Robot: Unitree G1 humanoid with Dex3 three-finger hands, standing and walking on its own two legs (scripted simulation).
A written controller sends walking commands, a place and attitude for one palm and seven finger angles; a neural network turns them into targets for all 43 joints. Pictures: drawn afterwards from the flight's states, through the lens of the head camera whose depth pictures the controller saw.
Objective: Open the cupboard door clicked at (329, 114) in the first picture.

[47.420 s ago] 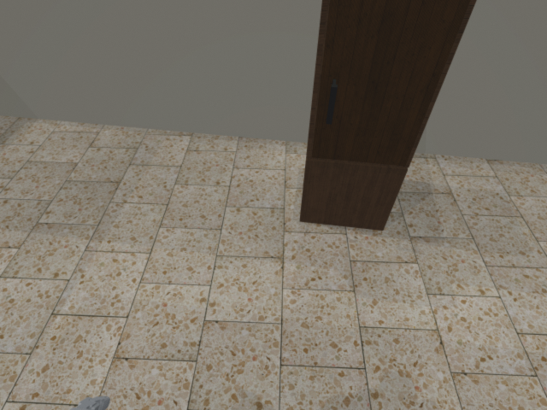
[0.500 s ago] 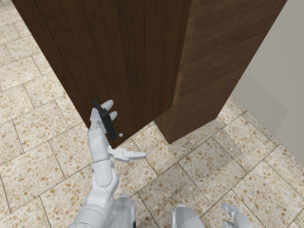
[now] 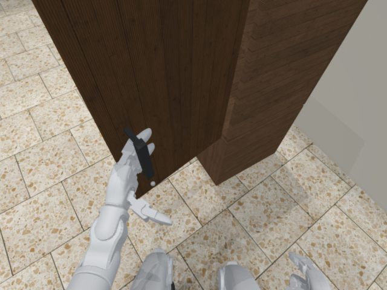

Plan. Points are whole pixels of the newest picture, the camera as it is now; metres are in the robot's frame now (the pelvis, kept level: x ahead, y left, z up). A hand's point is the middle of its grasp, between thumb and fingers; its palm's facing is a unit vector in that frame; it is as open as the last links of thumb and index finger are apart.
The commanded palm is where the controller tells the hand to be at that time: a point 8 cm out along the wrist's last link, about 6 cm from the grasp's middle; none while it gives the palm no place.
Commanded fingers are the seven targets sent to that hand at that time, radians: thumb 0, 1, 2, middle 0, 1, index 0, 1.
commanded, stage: slide the hand sideways off the handle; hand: left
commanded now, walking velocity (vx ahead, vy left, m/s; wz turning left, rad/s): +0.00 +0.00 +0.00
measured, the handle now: (139, 154) +0.38 +0.13 +0.03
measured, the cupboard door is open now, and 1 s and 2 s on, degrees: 100 100 100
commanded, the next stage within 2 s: draw the hand back to the body in 0.78 s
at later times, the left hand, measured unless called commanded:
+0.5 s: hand (135, 213) +0.26 +0.12 +0.02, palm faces -0.11 -0.99 -0.02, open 16.3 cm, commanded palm +0.24 +0.19 +0.02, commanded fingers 0.00 -0.50 0.30 -0.15 -0.30 -0.15 -0.30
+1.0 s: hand (113, 226) +0.24 +0.15 +0.04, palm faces -0.13 -0.99 -0.03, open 16.3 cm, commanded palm +0.22 +0.22 +0.05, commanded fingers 0.00 -0.50 0.30 -0.15 -0.30 -0.15 -0.30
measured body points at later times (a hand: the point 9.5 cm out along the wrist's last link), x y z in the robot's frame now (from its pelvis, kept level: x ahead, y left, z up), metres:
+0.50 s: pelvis +0.01 -0.01 -0.01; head +0.10 -0.01 +0.43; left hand +0.26 +0.18 +0.03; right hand +0.21 -0.24 -0.11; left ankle +0.06 +0.10 -0.62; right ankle +0.00 -0.12 -0.62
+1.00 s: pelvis -0.01 -0.02 -0.02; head +0.07 -0.01 +0.43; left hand +0.24 +0.21 +0.04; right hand +0.17 -0.26 -0.11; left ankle +0.06 +0.10 -0.62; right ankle +0.00 -0.12 -0.62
